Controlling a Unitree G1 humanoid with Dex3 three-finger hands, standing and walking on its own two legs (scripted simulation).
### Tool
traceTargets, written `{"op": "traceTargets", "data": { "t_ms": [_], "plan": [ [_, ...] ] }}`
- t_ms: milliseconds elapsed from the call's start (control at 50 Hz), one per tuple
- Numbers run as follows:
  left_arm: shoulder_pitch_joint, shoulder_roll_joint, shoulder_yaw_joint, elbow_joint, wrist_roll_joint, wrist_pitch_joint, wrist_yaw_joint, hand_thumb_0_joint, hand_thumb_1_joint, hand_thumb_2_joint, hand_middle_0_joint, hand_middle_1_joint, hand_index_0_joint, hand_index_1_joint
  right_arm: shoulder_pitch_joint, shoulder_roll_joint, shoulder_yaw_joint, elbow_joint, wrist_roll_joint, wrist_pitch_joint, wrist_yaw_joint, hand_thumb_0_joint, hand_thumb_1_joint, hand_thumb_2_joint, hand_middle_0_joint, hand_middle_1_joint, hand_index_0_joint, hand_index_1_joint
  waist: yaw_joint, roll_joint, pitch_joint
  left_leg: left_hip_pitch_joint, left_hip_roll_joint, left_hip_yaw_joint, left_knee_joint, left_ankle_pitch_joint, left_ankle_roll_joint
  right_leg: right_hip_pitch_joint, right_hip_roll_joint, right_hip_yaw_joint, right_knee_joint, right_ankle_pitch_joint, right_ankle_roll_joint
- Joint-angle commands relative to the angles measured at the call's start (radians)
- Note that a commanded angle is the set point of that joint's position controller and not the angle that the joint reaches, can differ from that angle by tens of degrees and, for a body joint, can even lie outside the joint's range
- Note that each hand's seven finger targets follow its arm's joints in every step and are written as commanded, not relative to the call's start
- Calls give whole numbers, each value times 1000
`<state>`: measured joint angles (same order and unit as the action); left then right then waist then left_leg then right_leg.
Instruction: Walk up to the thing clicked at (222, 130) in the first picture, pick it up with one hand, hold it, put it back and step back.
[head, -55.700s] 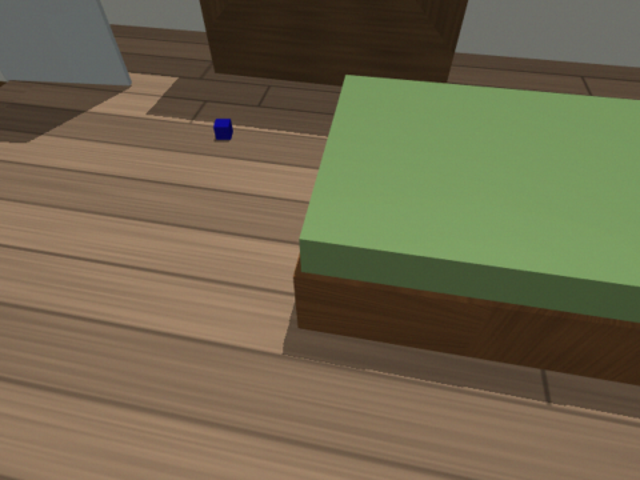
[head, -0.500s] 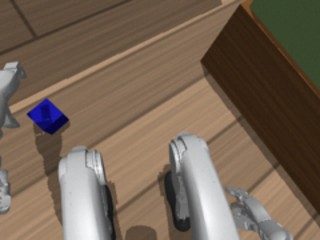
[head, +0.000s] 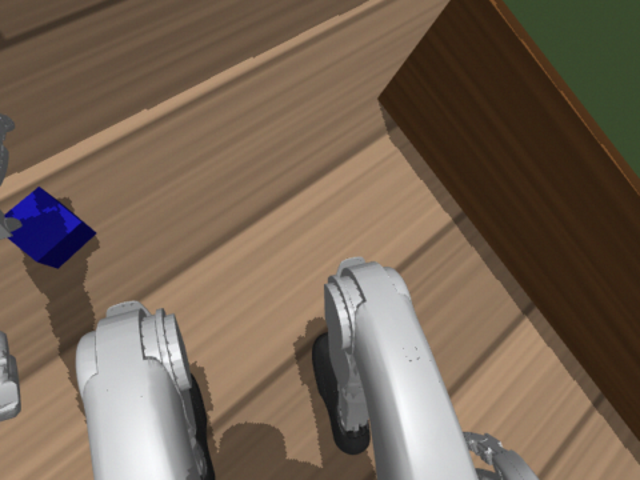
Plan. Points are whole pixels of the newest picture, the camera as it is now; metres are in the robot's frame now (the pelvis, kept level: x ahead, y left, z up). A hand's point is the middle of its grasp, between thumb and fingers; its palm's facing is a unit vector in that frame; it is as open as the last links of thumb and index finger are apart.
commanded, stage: home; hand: left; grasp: from above
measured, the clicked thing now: (49, 229) +0.46 +0.31 -0.30
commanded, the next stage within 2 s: none
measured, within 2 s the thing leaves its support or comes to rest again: neither
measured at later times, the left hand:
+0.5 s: hand out of the picture +0.31 +0.27 +0.06, palm faces -0.14 -0.77 -0.62, open 7.6 cm
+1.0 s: hand out of the picture +0.24 +0.23 +0.28, palm faces +0.21 -0.95 -0.22, open 7.4 cm
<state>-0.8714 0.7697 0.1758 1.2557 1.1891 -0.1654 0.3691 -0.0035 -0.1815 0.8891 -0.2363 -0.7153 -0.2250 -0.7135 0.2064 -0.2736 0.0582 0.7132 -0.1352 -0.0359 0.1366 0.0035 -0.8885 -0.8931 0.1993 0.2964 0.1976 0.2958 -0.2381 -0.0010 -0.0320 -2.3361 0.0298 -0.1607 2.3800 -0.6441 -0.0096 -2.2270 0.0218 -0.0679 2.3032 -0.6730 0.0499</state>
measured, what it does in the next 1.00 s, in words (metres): rises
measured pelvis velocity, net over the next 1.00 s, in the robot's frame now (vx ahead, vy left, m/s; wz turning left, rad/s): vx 0.07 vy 0.01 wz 0.15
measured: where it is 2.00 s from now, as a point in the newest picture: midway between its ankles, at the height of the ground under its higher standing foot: (272, 435)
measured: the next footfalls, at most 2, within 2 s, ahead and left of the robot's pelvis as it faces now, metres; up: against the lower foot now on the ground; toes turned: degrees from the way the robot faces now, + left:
none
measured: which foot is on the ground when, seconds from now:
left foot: down 0.00-1.00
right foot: down 0.00-1.00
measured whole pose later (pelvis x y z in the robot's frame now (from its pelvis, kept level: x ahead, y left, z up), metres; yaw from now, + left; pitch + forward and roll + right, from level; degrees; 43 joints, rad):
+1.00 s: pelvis +0.07 +0.01 +0.35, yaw +9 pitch +16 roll -4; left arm 0.34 0.24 0.07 0.01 -0.06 0.43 0.08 0.01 0.90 0.90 -0.20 -0.30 -0.20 -0.30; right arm 0.27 -0.20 0.05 0.55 0.03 -0.15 -0.16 0.01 -0.90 -0.90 0.20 0.30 0.20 0.30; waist -0.07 0.05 -0.17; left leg -0.94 0.05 -0.06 1.18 -0.52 -0.01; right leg -0.86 -0.01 -0.06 1.10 -0.52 0.03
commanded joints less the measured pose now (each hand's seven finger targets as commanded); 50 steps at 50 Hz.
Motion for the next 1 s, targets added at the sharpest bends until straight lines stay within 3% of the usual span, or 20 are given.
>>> {"op": "traceTargets", "data": {
  "t_ms": [0,40,80,120,160,220,280,320,420,480,520,560,600,620,660,680,720,760,840,980],
  "plan": [
    [-210,256,19,-261,-146,66,-47,0,134,904,-230,-545,-213,-561,193,-243,-129,-33,39,-12,-16,0,-889,-896,199,299,199,299,87,351,-887,699,-18,127,-346,152,35,410,13,-69,-313,211,-83],
    [-146,201,-5,-342,-215,89,-106,0,200,890,-224,-513,-209,-527,203,-238,-141,-42,59,-5,-19,0,-891,-897,199,299,199,299,97,317,-896,708,-19,128,-386,157,38,475,12,-61,-354,223,-79],
    [-59,174,5,-444,-302,110,-163,0,360,898,-219,-464,-208,-474,192,-236,-153,-59,84,3,-29,0,-893,-897,199,299,199,299,117,259,-892,719,-21,119,-425,154,43,516,12,-53,-394,229,-76],
    [62,87,-23,-497,-387,133,-222,0,520,913,-217,-424,-208,-432,163,-220,-154,-78,100,9,-40,0,-895,-898,200,299,199,299,113,190,-808,696,-18,108,-469,125,48,535,14,-49,-439,215,-73],
    [129,67,-15,-593,-469,151,-267,0,666,898,-208,-372,-203,-377,129,-211,-151,-101,112,14,-51,0,-897,-899,200,300,200,300,129,152,-766,703,-14,101,-505,112,52,559,14,-39,-480,210,-72],
    [233,-16,-44,-728,-578,168,-320,0,892,909,-203,-310,-202,-311,81,-188,-150,-139,124,13,-69,0,-900,-900,200,300,200,300,134,117,-720,731,-9,98,-570,82,54,610,8,-23,-549,187,-72],
    [301,-17,-3,-842,-657,181,-329,0,900,900,-200,-300,-200,-300,39,-176,-150,-173,137,6,-90,0,-900,-900,200,300,200,300,160,118,-720,806,-4,91,-645,48,51,664,5,-12,-609,150,-73],
    [335,-78,-35,-924,-706,190,-332,0,900,900,-200,-300,-200,-300,10,-162,-149,-194,143,-3,-104,0,-900,-900,200,300,200,300,154,128,-687,854,-2,89,-703,12,48,692,4,-7,-660,121,-74],
    [498,-128,-16,-1053,-819,249,-320,0,900,900,-200,-300,-200,-300,-33,-153,-149,-227,157,-31,-140,0,-900,-900,200,300,200,300,176,158,-718,1038,-3,83,-818,89,35,812,-8,5,-747,170,-76],
    [566,-206,-49,-1092,-901,298,-315,0,900,901,-200,-301,-200,-301,-66,-145,-140,-233,162,-46,-163,0,-900,-900,200,300,200,300,155,150,-620,1097,1,58,-914,31,30,834,-11,8,-819,125,-71],
    [631,-202,-31,-1135,-953,330,-308,0,900,900,-200,-300,-200,-300,-81,-138,-135,-250,167,-57,-177,0,-900,-900,200,300,200,300,169,146,-605,1149,1,62,-963,5,31,889,-10,17,-882,101,-70],
    [695,-246,-56,-1200,-1009,358,-308,0,900,900,-200,-300,-200,-300,-90,-127,-128,-267,168,-69,-189,0,-900,-900,200,300,200,300,162,148,-602,1205,-2,66,-1009,13,29,947,-10,23,-933,105,-70],
    [740,-250,-45,-1229,-1057,389,-301,0,900,900,-200,-299,-200,-299,-88,-121,-117,-268,170,-80,-203,0,-900,-900,200,300,200,300,160,149,-572,1262,-2,60,-1060,26,27,996,-11,25,-982,116,-67],
    [768,-269,-53,-1242,-1072,401,-298,0,900,900,-200,-300,-200,-300,-82,-113,-112,-270,171,-85,-211,0,-900,-900,200,300,200,300,149,147,-543,1278,-3,58,-1087,42,25,1020,-11,25,-1007,127,-67],
    [832,-287,-41,-1262,-1108,428,-287,0,900,900,-200,-299,-200,-299,-68,-99,-98,-280,175,-93,-225,0,-900,-900,200,300,200,300,158,127,-532,1330,-5,60,-1127,76,25,1097,-11,29,-1060,156,-66],
    [864,-314,-57,-1277,-1122,441,-284,0,900,900,-200,-299,-200,-299,-55,-93,-94,-280,174,-97,-233,0,-900,-900,200,300,200,300,152,123,-525,1363,-5,65,-1148,120,23,1135,-10,29,-1088,190,-67],
    [911,-320,-38,-1300,-1152,468,-276,0,900,900,-200,-299,-200,-299,-37,-89,-86,-278,174,-107,-251,0,-900,-900,200,300,200,300,161,124,-515,1424,-2,67,-1189,194,20,1204,-9,28,-1128,250,-66],
    [968,-360,-48,-1315,-1184,492,-274,0,900,900,-200,-299,-200,-299,-19,-78,-76,-272,172,-119,-270,0,-900,-900,200,300,200,300,154,113,-488,1473,-2,72,-1226,287,18,1279,-6,24,-1173,327,-64],
    [1064,-392,-42,-1376,-1226,522,-278,0,900,900,-200,-299,-200,-299,10,-68,-65,-285,167,-146,-298,0,-900,-900,200,300,200,300,166,124,-437,1572,-4,83,-1317,356,15,1394,-3,17,-1267,382,-61],
    [1269,-440,-59,-1489,-1254,567,-290,0,900,900,-200,-300,-200,-300,42,-49,-62,-328,160,-181,-327,0,-901,-900,200,300,200,300,182,90,-318,1682,-16,113,-1455,392,17,1560,6,1,-1434,418,-56]
  ]
}}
